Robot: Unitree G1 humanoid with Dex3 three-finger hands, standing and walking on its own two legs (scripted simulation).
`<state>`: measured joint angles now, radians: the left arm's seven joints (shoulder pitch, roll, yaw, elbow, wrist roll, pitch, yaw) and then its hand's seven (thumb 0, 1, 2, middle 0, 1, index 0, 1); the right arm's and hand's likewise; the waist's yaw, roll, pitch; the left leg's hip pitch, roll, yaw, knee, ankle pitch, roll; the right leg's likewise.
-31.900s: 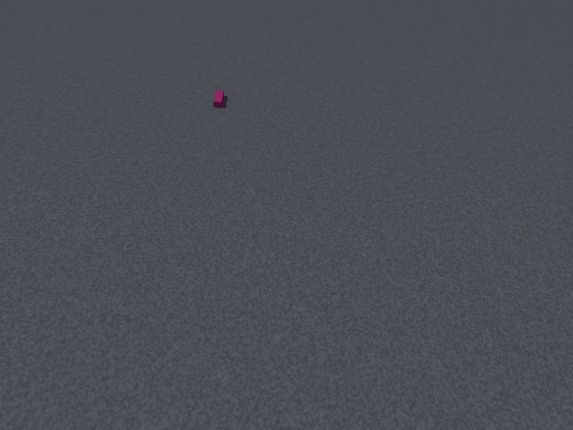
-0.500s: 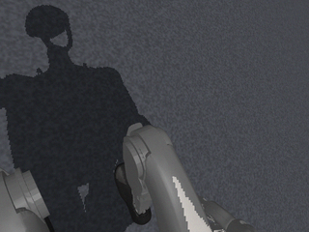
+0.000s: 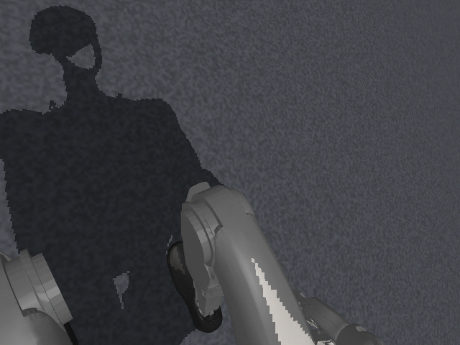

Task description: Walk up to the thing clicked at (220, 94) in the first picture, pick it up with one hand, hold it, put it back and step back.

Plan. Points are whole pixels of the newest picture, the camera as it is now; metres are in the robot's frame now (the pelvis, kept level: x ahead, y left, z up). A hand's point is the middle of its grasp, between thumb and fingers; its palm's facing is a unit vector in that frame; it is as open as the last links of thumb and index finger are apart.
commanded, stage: open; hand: left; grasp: from above
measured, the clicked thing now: out of the picture +0.43 +0.35 -0.28
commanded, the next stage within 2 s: withdraw in 0.42 s
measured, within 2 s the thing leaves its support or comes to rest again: neither
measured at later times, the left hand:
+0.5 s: hand out of the picture +0.42 +0.34 -0.24, palm faces -0.42 -0.16 -0.89, open 13.7 cm
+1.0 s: hand out of the picture +0.43 +0.37 -0.12, palm faces -0.33 -0.09 -0.94, open 13.9 cm
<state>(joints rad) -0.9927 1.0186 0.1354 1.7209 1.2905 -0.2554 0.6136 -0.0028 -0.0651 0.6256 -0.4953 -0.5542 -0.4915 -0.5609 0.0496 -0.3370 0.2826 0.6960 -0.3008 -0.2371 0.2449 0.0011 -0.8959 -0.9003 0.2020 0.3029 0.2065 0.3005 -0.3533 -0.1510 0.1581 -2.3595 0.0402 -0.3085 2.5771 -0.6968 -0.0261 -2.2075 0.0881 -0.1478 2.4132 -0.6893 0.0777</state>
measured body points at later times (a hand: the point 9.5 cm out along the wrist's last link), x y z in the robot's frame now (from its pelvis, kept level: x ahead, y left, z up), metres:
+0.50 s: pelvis +0.00 +0.00 +0.00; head +0.26 +0.14 +0.34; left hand +0.44 +0.35 -0.19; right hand +0.08 -0.25 -0.06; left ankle +0.07 +0.14 -0.26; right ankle +0.11 -0.13 -0.26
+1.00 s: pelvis +0.00 -0.01 +0.03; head +0.22 +0.10 +0.41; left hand +0.44 +0.37 -0.07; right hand +0.11 -0.26 -0.07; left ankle +0.06 +0.14 -0.26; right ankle +0.11 -0.13 -0.26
